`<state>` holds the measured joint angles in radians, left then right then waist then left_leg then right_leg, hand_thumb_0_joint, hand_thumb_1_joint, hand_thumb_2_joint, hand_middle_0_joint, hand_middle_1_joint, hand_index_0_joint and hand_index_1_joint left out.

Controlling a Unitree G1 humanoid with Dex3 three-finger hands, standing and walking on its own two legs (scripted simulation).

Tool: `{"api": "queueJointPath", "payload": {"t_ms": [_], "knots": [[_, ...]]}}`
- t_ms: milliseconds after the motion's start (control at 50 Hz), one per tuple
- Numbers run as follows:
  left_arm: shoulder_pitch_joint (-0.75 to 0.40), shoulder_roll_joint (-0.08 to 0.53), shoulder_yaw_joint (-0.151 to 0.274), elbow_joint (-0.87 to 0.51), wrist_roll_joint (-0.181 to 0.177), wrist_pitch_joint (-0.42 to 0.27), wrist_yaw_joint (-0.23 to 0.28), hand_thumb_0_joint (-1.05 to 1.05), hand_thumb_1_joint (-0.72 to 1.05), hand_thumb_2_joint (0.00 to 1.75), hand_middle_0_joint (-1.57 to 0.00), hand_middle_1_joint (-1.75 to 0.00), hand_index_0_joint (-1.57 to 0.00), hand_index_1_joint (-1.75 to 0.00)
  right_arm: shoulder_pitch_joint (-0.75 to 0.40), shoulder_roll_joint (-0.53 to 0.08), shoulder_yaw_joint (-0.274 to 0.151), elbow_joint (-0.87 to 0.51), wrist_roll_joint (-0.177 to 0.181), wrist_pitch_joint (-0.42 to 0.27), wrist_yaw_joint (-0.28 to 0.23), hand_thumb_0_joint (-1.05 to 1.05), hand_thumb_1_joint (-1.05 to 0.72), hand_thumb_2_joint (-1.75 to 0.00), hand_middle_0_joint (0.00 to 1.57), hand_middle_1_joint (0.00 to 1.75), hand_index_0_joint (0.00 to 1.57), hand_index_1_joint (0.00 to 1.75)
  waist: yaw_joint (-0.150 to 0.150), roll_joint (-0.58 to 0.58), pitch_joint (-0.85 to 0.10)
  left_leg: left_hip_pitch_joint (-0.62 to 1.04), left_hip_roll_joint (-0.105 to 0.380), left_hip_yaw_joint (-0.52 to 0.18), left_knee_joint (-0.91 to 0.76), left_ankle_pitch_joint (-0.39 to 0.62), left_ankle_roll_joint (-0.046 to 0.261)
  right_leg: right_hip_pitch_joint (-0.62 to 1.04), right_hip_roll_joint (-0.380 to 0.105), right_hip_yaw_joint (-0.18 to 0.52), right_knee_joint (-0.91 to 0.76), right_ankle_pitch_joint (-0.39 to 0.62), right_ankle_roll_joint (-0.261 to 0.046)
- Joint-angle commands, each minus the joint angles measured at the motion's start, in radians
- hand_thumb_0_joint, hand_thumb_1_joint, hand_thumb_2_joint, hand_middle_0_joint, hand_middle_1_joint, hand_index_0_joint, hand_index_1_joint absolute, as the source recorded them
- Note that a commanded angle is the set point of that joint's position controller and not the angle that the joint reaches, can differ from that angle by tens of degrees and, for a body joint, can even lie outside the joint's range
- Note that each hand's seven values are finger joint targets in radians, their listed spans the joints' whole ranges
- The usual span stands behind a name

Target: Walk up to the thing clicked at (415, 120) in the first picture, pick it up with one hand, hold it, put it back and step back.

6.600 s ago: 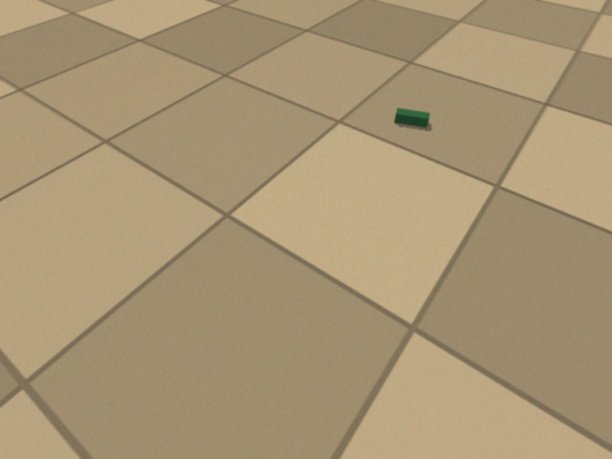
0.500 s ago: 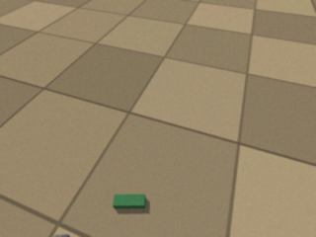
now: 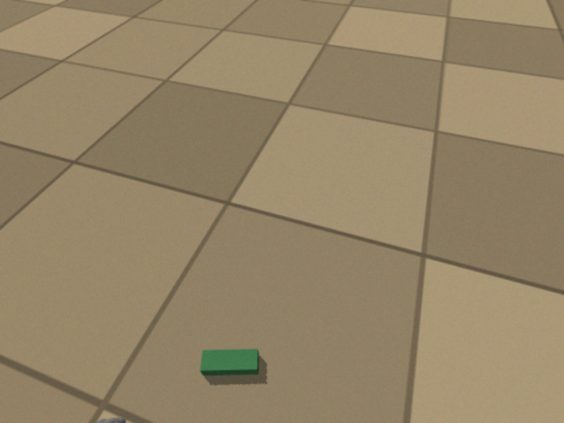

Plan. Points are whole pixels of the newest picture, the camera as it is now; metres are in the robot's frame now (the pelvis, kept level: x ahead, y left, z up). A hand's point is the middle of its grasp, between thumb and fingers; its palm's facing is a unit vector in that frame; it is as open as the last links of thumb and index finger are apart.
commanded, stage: walk up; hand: left
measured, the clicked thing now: (230, 362) +0.42 +0.22 -0.75
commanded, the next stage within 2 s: none
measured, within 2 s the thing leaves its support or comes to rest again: neither
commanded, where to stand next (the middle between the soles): +0.00 +0.01 m, yaw +2 degrees
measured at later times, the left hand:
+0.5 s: hand out of the picture -0.01 +0.30 -0.17, palm faces -0.07 -0.95 -0.31, open 7.4 cm
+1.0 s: hand out of the picture +0.03 +0.26 -0.13, palm faces +0.01 -0.90 -0.44, open 7.4 cm
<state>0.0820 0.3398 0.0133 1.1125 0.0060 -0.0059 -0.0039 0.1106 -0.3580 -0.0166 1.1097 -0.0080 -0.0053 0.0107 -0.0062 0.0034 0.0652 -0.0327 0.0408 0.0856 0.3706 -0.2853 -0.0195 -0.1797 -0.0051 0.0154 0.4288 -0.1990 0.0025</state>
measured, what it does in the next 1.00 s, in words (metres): steps on the spot: right foot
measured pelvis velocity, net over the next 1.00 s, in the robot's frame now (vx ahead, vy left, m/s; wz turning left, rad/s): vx -0.05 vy -0.01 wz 0.00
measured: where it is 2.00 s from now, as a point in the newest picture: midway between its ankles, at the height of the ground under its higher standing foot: outside the picture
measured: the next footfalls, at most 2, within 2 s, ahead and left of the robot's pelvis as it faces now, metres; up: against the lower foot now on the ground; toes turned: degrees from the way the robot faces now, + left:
right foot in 0.70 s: -0.03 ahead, -0.14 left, +0.00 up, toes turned -4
left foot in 1.10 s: +0.05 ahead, +0.13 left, +0.00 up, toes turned -1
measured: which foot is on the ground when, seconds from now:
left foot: down 0.00-0.72, up 0.74-1.00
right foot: down 0.00-0.28, up 0.30-0.68, down 0.70-1.00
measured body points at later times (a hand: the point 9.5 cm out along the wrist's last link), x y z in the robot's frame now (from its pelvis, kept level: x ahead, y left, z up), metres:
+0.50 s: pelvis -0.09 +0.03 +0.00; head -0.06 +0.07 +0.44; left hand -0.01 +0.35 -0.15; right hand -0.05 -0.28 -0.11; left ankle -0.08 +0.14 -0.74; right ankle -0.11 -0.12 -0.69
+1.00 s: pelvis -0.05 -0.01 -0.01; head -0.04 -0.04 +0.44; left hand +0.03 +0.31 -0.10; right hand -0.01 -0.33 -0.15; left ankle +0.01 +0.14 -0.71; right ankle -0.07 -0.13 -0.74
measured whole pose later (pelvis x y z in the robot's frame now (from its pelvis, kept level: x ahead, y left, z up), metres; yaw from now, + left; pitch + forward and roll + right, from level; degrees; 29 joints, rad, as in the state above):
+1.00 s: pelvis -0.05 -0.01 -0.01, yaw +0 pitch -5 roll -1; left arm 0.23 0.37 0.04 0.89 0.02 -0.04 0.01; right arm 0.29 -0.42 -0.06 0.91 -0.02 0.05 0.04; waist 0.00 0.08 0.12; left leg -0.41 0.02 -0.11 0.84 -0.33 -0.02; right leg -0.12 -0.01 -0.07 0.51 -0.31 -0.01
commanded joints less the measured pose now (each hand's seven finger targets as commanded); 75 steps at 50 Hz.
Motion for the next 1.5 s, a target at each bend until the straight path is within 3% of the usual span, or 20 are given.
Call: {"api": "queueJointPath", "payload": {"t_ms": [0, 120, 220, 260, 280, 340, 480, 640, 680, 700, 720, 780, 940, 1040, 1080, 1100, 1120, 1320, 1380, 1480], "knots": [[-0.046, 0.272, 0.07, -0.104, -0.023, 0.004, 0.03, 0.0, 0.9, 0.9, -0.2, -0.3, -0.2, -0.3, -0.043, -0.223, -0.056, -0.085, 0.034, 0.009, -0.03, 0.0, -0.9, -0.9, 0.2, 0.3, 0.2, 0.3, 0.017, -0.042, -0.08, -0.058, 0.066, -0.068, 0.12, 0.551, 0.04, 0.033, -0.142, 0.084, 0.038, 0.732, -0.079], [-0.117, 0.299, 0.079, -0.194, 0.015, 0.033, 0.037, 0.0, 0.9, 0.9, -0.2, -0.3, -0.2, -0.3, 0.031, -0.189, -0.08, -0.134, 0.014, 0.053, -0.031, 0.0, -0.9, -0.9, 0.2, 0.3, 0.2, 0.3, 0.003, -0.183, -0.161, -0.174, -0.068, -0.116, 0.512, -0.307, 0.047, -0.047, -0.34, 0.263, -0.025, 0.563, -0.258], [-0.176, 0.259, 0.07, -0.235, 0.023, 0.055, 0.026, 0.0, 0.9, 0.9, -0.2, -0.3, -0.2, -0.3, 0.132, -0.191, -0.097, -0.108, -0.005, 0.023, -0.023, 0.0, -0.9, -0.9, 0.2, 0.3, 0.2, 0.3, -0.053, -0.148, -0.169, -0.117, -0.05, -0.086, 0.081, 0.002, 0.04, -0.096, -0.187, 0.144, 0.152, 0.163, -0.138], [-0.097, 0.171, 0.061, -0.243, 0.011, 0.071, 0.018, 0.0, 0.9, 0.9, -0.2, -0.3, -0.2, -0.3, 0.049, -0.337, -0.128, -0.146, -0.047, -0.003, -0.031, 0.0, -0.9, -0.9, 0.2, 0.3, 0.2, 0.3, 0.004, 0.187, -0.099, -0.073, 0.261, -0.529, -0.121, 0.177, 0.121, -0.342, 0.078, 0.082, 0.454, -0.348, -0.026], [-0.112, 0.228, 0.082, -0.232, 0.019, 0.08, 0.028, 0.0, 0.9, 0.9, -0.2, -0.3, -0.2, -0.3, 0.01, -0.392, -0.135, -0.18, -0.031, -0.009, -0.033, 0.0, -0.9, -0.9, 0.2, 0.3, 0.2, 0.3, -0.03, 0.18, -0.094, -0.286, 0.388, -0.634, -0.149, 0.113, 0.253, -0.227, 0.04, 0.203, 0.577, -0.416, -0.017], [0.0, 0.255, 0.095, -0.176, 0.007, 0.079, 0.013, 0.0, 0.9, 0.9, -0.2, -0.3, -0.2, -0.3, -0.105, -0.288, -0.111, -0.203, -0.038, -0.032, -0.046, 0.0, -0.9, -0.9, 0.2, 0.3, 0.2, 0.3, 0.062, 0.053, -0.06, -0.171, 0.218, -0.346, -0.054, 0.201, 0.197, -0.273, 0.058, 0.23, 0.691, -0.246, -0.017], [-0.07, 0.281, 0.098, -0.247, 0.032, 0.013, -0.04, 0.0, 0.9, 0.9, -0.2, -0.3, -0.2, -0.3, 0.194, -0.324, -0.147, -0.212, -0.037, -0.057, -0.009, 0.0, -0.9, -0.9, 0.2, 0.3, 0.2, 0.3, -0.097, 0.154, 0.001, 0.159, 0.255, -0.441, -0.181, -0.271, 0.229, -0.464, 0.016, 0.121, 0.404, -0.275, 0.009], [0.227, 0.234, 0.103, -0.187, 0.022, -0.043, -0.035, 0.0, 0.9, 0.9, -0.2, -0.3, -0.2, -0.3, 0.085, -0.298, -0.124, -0.316, -0.026, -0.022, 0.027, 0.0, -0.9, -0.9, 0.2, 0.3, 0.2, 0.3, 0.042, 0.154, -0.031, -0.213, 0.137, -0.178, 0.028, -0.091, 0.177, 0.096, 0.025, -0.096, -0.056, -0.077, -0.022], [0.339, 0.306, 0.133, -0.165, 0.04, -0.057, -0.006, 0.0, 0.9, 0.9, -0.2, -0.3, -0.2, -0.3, 0.124, -0.162, -0.073, -0.339, -0.01, -0.01, 0.025, 0.0, -0.9, -0.9, 0.2, 0.3, 0.2, 0.3, 0.088, -0.167, -0.073, -0.48, -0.011, -0.071, 0.412, -0.213, 0.092, 0.334, -0.112, 0.165, -0.187, -0.224, -0.043], [0.286, 0.401, 0.143, -0.213, 0.046, -0.062, 0.007, 0.0, 0.9, 0.9, -0.2, -0.3, -0.2, -0.3, 0.097, -0.163, -0.071, -0.353, -0.005, 0.0, 0.016, 0.0, -0.9, -0.9, 0.2, 0.3, 0.2, 0.3, 0.098, -0.216, -0.017, -0.633, -0.116, -0.156, 0.583, -0.289, 0.043, 0.197, -0.365, 0.558, -0.314, -0.557, -0.143], [0.213, 0.425, 0.141, -0.243, 0.038, -0.057, 0.004, 0.0, 0.9, 0.9, -0.2, -0.3, -0.2, -0.3, 0.108, -0.258, -0.099, -0.329, -0.004, 0.004, 0.005, 0.0, -0.9, -0.9, 0.2, 0.3, 0.2, 0.3, 0.08, -0.123, 0.07, -0.596, -0.052, -0.274, 0.643, -0.253, 0.047, 0.057, -0.415, 0.585, -0.321, -0.657, -0.211], [0.109, 0.345, 0.119, -0.278, 0.014, -0.072, 0.015, 0.0, 0.9, 0.9, -0.2, -0.3, -0.2, -0.3, 0.243, -0.28, -0.11, -0.257, -0.006, 0.011, 0.019, 0.0, -0.9, -0.9, 0.2, 0.3, 0.2, 0.3, -0.012, -0.107, 0.106, -0.553, -0.006, -0.287, 0.646, -0.085, 0.025, 0.023, -0.266, 0.275, -0.277, -0.353, -0.158], [0.082, 0.292, 0.099, -0.306, 0.002, -0.059, 0.036, 0.0, 0.9, 0.9, -0.2, -0.3, -0.2, -0.3, 0.199, -0.208, -0.085, -0.265, -0.003, 0.033, 0.012, 0.0, -0.9, -0.9, 0.2, 0.3, 0.2, 0.3, 0.014, -0.191, 0.05, -0.335, -0.027, -0.149, 0.455, -0.032, 0.007, -0.032, -0.24, 0.009, -0.011, 0.644, -0.177], [0.036, 0.307, 0.088, -0.318, -0.013, -0.014, 0.045, 0.0, 0.9, 0.9, -0.2, -0.3, -0.2, -0.3, 0.202, -0.227, -0.096, -0.262, -0.008, 0.021, -0.004, 0.0, -0.9, -0.9, 0.2, 0.3, 0.2, 0.3, -0.021, -0.14, -0.055, -0.206, -0.044, -0.059, 0.164, 0.127, 0.049, -0.01, -0.223, 0.019, 0.247, 0.552, -0.139], [0.105, 0.231, 0.071, -0.323, -0.036, -0.004, 0.051, 0.0, 0.9, 0.9, -0.2, -0.3, -0.2, -0.3, 0.173, -0.34, -0.129, -0.295, -0.03, 0.007, -0.008, 0.0, -0.9, -0.9, 0.2, 0.3, 0.2, 0.3, -0.008, 0.182, -0.149, -0.052, 0.195, -0.398, 0.089, 0.757, 0.153, -0.149, -0.039, -0.051, 0.534, 0.138, -0.022], [0.106, 0.242, 0.075, -0.306, -0.043, 0.011, 0.061, 0.0, 0.9, 0.9, -0.2, -0.3, -0.2, -0.3, 0.144, -0.357, -0.128, -0.309, -0.006, 0.006, -0.006, 0.0, -0.9, -0.9, 0.2, 0.3, 0.2, 0.3, -0.019, 0.244, -0.199, -0.067, 0.299, -0.541, 0.074, 0.801, 0.306, -0.169, 0.048, -0.004, 0.639, -0.451, -0.022], [0.084, 0.255, 0.073, -0.284, -0.033, 0.021, 0.066, 0.0, 0.9, 0.9, -0.2, -0.3, -0.2, -0.3, 0.14, -0.327, -0.128, -0.299, -0.001, 0.009, -0.007, 0.0, -0.9, -0.9, 0.2, 0.3, 0.2, 0.3, -0.019, 0.168, -0.185, -0.148, 0.3, -0.539, 0.058, 0.659, 0.328, -0.148, 0.031, 0.078, 0.719, -0.482, -0.026], [0.185, 0.208, 0.079, -0.186, 0.01, -0.014, 0.039, 0.0, 0.9, 0.9, -0.2, -0.3, -0.2, -0.3, -0.003, -0.252, -0.084, -0.321, -0.005, 0.024, -0.01, 0.0, -0.9, -0.9, 0.2, 0.3, 0.2, 0.3, 0.035, 0.143, -0.136, -0.276, 0.163, -0.331, 0.166, 0.165, 0.181, 0.021, 0.024, -0.034, 0.06, -0.141, -0.026], [0.019, 0.357, 0.098, -0.234, 0.033, -0.027, 0.032, 0.0, 0.9, 0.9, -0.2, -0.3, -0.2, -0.3, -0.04, -0.207, -0.074, -0.302, 0.018, 0.021, -0.017, 0.0, -0.9, -0.9, 0.2, 0.3, 0.2, 0.3, 0.008, -0.16, -0.028, -0.306, -0.058, -0.172, 0.41, -0.233, 0.037, -0.232, -0.33, 0.419, -0.1, -0.195, -0.226], [-0.016, 0.257, 0.065, -0.224, 0.014, -0.041, 0.019, 0.0, 0.9, 0.9, -0.2, -0.3, -0.2, -0.3, 0.018, -0.196, -0.063, -0.223, 0.01, -0.015, -0.006, 0.0, -0.9, -0.9, 0.2, 0.3, 0.2, 0.3, -0.021, -0.106, -0.103, -0.099, 0.004, -0.192, 0.161, 0.215, 0.059, -0.14, -0.154, 0.121, 0.051, 0.119, -0.082]]}}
